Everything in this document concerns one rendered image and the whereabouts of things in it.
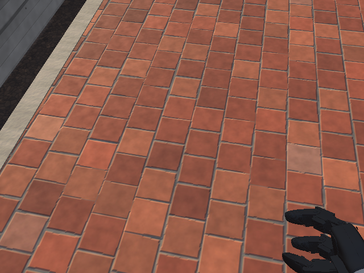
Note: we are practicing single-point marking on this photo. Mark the right robot hand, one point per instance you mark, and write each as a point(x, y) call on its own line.
point(343, 251)

